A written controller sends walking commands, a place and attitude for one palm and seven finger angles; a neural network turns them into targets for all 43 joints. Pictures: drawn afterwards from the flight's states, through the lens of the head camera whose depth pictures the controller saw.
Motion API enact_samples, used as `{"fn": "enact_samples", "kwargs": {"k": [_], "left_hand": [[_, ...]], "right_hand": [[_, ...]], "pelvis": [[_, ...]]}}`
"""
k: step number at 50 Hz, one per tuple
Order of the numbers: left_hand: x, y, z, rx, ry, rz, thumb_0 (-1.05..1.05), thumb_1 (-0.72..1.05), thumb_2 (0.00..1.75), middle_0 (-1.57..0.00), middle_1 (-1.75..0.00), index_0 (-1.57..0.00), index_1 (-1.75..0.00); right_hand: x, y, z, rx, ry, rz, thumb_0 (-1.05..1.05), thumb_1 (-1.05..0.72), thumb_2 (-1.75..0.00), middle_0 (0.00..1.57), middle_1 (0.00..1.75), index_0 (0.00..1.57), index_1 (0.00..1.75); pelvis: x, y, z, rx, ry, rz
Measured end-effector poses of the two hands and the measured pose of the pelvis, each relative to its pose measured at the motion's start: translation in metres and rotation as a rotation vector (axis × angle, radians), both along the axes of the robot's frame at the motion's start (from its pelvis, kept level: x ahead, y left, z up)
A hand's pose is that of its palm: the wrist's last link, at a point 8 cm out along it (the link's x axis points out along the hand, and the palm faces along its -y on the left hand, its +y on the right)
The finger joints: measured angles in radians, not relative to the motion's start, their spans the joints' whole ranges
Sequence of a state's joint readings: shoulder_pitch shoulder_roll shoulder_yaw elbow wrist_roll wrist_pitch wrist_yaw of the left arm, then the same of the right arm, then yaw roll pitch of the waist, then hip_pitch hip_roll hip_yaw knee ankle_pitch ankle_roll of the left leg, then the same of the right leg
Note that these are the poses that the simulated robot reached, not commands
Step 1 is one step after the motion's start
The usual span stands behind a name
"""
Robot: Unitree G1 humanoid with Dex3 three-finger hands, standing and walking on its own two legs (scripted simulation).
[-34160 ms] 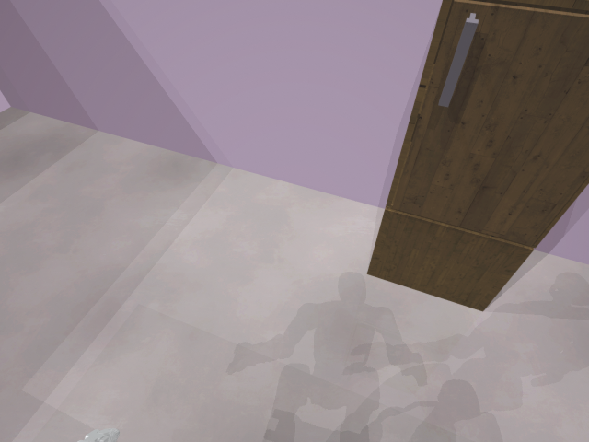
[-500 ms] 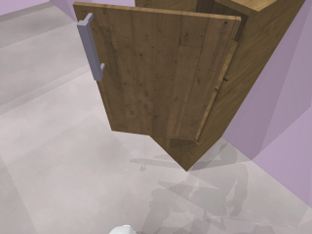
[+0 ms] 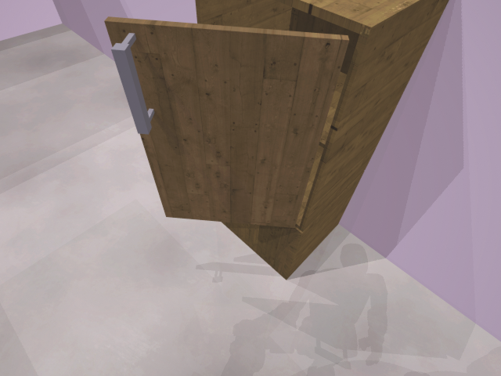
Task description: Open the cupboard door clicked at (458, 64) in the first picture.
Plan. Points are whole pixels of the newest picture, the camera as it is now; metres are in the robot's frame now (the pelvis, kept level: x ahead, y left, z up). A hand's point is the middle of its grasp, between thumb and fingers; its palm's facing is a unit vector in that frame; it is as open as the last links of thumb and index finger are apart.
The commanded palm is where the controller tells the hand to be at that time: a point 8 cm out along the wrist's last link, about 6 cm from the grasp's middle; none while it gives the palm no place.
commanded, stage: come to a stop and stand still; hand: left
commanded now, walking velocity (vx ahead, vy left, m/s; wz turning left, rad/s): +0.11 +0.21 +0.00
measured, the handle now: (137, 86) +0.57 +0.24 +0.14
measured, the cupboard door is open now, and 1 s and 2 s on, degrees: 40 40 40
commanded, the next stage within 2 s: look again from close up in 0.88 s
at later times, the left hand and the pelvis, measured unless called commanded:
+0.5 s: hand out of the picture +0.03 +0.16 -0.18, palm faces +0.05 -0.98 -0.21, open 7.4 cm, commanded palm none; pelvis +0.02 -0.01 +0.00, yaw +1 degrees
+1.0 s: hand out of the picture +0.02 +0.14 -0.18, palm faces +0.03 -0.98 -0.20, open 7.4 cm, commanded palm none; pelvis +0.02 -0.03 +0.00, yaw +1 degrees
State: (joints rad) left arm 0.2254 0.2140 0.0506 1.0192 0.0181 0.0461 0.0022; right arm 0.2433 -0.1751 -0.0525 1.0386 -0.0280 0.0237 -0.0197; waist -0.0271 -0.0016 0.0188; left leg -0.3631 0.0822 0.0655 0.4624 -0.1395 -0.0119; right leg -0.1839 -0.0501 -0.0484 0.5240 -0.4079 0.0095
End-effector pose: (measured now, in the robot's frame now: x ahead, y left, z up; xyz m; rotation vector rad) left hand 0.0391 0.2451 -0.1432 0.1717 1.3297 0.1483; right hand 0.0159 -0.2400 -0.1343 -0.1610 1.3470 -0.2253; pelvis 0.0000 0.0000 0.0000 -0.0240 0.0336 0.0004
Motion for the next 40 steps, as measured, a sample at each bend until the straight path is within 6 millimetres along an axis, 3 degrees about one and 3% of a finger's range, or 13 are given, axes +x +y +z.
{"fn": "enact_samples", "kwargs": {"k": [5,10,15,21,28,34,40], "left_hand": [[-0.021,-0.032,0.005,-0.001,0.017,0.012,0.01,0.91,0.9,-0.19,-0.3,-0.2,-0.3],[-0.033,-0.044,0.004,-0.022,0.061,0.033,0.01,0.92,0.9,-0.2,-0.3,-0.21,-0.3],[-0.035,-0.039,-0.009,-0.032,0.096,0.068,0.01,0.91,0.9,-0.2,-0.3,-0.21,-0.3],[-0.026,-0.033,-0.008,-0.008,0.095,0.069,0.01,0.91,0.9,-0.2,-0.3,-0.21,-0.3],[-0.015,-0.036,-0.002,-0.001,0.058,0.043,0.01,0.91,0.9,-0.2,-0.3,-0.2,-0.3],[-0.01,-0.04,-0.001,-0.002,0.041,0.035,0.01,0.91,0.9,-0.2,-0.3,-0.2,-0.3],[-0.013,-0.046,0.0,-0.008,0.049,0.038,0.01,0.91,0.9,-0.2,-0.3,-0.2,-0.3]], "right_hand": [[-0.033,-0.015,-0.013,0.05,0.094,-0.014,0.0,-0.91,-0.9,0.2,0.3,0.2,0.3],[-0.04,-0.016,-0.009,0.055,0.125,-0.017,0.0,-0.91,-0.9,0.2,0.3,0.2,0.3],[-0.027,-0.006,-0.012,0.035,0.127,0.009,0.0,-0.91,-0.9,0.2,0.3,0.2,0.3],[0.003,0.008,-0.015,0.051,0.064,0.028,0.0,-0.91,-0.9,0.2,0.3,0.2,0.3],[0.026,-0.004,-0.012,0.042,0.002,0.033,0.01,-0.94,-0.9,0.21,0.3,0.2,0.3],[0.032,-0.009,-0.009,0.042,-0.014,0.042,0.0,-0.92,-0.9,0.2,0.3,0.2,0.3],[0.025,-0.013,-0.009,0.044,0.014,0.044,0.0,-0.92,-0.9,0.2,0.3,0.2,0.3]], "pelvis": [[0.0,-0.013,0.0,0.027,-0.022,-0.001],[0.008,-0.015,0.002,0.032,-0.024,0.0],[0.015,-0.01,-0.005,0.032,-0.023,0.014],[0.017,-0.011,-0.004,0.037,-0.029,0.012],[0.019,-0.015,-0.001,0.036,-0.033,0.007],[0.021,-0.021,0.001,0.036,-0.037,0.008],[0.022,-0.025,0.002,0.035,-0.039,0.012]]}}
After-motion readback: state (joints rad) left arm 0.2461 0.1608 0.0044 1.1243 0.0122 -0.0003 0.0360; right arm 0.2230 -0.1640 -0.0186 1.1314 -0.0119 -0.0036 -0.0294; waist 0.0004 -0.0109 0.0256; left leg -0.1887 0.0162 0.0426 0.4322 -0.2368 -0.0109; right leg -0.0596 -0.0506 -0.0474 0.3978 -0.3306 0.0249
